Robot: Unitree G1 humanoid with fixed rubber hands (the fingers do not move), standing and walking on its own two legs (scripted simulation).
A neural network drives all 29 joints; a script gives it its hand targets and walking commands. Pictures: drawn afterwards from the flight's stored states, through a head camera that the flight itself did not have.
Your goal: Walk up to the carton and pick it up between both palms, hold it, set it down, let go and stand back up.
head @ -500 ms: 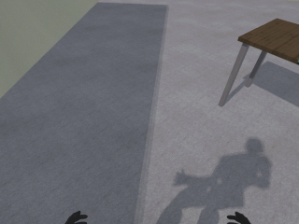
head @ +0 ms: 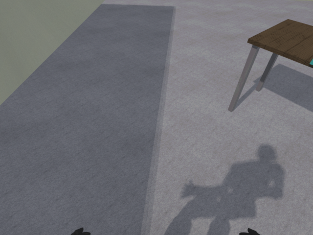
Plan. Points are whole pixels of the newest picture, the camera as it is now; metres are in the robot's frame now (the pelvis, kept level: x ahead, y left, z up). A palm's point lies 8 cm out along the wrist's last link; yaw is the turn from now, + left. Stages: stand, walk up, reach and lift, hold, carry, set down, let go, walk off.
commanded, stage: stand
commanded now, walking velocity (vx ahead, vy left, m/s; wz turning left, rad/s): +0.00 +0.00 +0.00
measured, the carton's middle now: out of the picture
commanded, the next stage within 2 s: walk up in 0.92 s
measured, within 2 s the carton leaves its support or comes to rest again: neither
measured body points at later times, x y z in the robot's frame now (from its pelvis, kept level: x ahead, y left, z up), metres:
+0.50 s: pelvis +0.00 +0.00 +0.00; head +0.01 +0.00 +0.45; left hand +0.12 +0.24 -0.11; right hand +0.12 -0.25 -0.11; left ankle +0.02 +0.11 -0.73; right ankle +0.02 -0.13 -0.73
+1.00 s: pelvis +0.01 -0.01 +0.00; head +0.01 -0.01 +0.45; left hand +0.12 +0.24 -0.11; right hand +0.12 -0.26 -0.11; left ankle +0.02 +0.11 -0.73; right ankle +0.02 -0.13 -0.73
